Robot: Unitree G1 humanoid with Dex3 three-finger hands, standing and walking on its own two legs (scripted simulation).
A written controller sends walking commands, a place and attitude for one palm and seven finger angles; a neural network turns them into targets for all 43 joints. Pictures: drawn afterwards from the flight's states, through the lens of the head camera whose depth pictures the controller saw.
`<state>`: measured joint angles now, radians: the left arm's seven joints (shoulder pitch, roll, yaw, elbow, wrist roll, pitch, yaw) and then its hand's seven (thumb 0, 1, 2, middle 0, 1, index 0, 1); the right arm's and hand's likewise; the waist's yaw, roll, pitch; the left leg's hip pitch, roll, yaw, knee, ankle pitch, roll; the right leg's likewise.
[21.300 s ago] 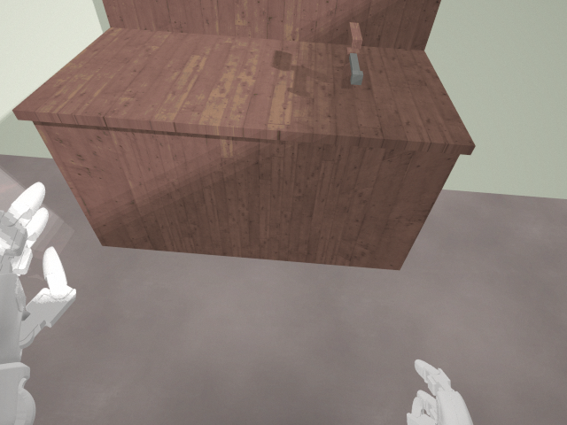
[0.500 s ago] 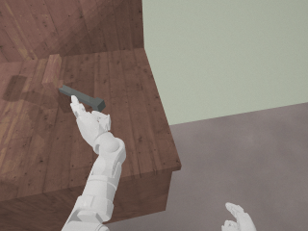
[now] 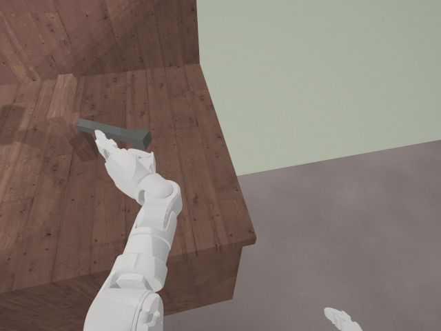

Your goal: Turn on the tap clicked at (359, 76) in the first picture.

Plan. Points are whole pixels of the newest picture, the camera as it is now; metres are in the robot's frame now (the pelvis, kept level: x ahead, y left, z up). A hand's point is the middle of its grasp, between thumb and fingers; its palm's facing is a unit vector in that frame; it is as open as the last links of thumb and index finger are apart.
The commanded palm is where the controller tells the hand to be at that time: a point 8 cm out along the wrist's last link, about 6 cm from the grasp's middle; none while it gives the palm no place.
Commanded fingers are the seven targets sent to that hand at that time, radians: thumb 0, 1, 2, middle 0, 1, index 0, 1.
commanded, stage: push the lever round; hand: left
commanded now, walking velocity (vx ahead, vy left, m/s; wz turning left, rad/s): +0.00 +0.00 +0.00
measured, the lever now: (141, 139) +0.45 +0.18 +0.09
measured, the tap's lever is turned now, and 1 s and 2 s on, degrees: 60 82 82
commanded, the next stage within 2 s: lift the hand up off the lever in 0.36 s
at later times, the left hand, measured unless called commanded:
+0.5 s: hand (164, 146) +0.44 +0.14 +0.08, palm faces +0.77 -0.63 -0.14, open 8.0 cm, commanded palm +0.39 +0.15 +0.09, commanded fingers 0.00 0.90 0.90 -0.15 -0.15 -0.15 -0.15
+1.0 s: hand (157, 144) +0.43 +0.15 +0.10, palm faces +0.79 -0.61 -0.12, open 7.8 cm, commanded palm +0.38 +0.16 +0.11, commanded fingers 0.00 0.90 0.90 -0.15 -0.15 -0.15 -0.15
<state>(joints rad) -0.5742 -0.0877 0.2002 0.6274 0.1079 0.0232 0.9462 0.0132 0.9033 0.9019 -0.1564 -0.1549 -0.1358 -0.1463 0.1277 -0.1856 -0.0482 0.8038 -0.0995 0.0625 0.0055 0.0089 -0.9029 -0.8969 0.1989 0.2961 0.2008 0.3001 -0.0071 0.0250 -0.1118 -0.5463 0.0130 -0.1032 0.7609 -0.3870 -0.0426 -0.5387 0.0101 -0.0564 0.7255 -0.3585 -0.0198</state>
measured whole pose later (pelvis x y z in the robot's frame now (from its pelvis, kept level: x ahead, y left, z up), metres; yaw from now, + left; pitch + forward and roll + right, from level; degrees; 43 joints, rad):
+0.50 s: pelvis -0.01 +0.00 -0.01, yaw +0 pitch +13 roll -1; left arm -0.78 -0.06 0.27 0.84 0.14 -0.03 1.00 0.01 0.90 0.90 -0.16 -0.16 -0.11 -0.13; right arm 0.17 -0.18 -0.05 0.83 -0.13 0.03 0.04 0.01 -0.90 -0.90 0.20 0.30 0.20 0.30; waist -0.05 0.03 -0.13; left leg -0.66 0.01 -0.10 0.82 -0.39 -0.05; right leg -0.65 0.01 -0.06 0.79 -0.36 -0.02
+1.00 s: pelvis -0.01 -0.01 +0.00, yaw +0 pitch +10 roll -1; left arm -0.69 -0.06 0.28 0.75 0.11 0.02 0.97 0.01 0.90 0.90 -0.16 -0.16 -0.15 -0.15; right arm 0.19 -0.20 -0.06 0.81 -0.11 0.04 0.03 0.01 -0.90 -0.90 0.20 0.30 0.20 0.30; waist -0.04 0.04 -0.13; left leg -0.54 0.02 -0.10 0.72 -0.36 -0.05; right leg -0.54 0.02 -0.05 0.70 -0.34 -0.03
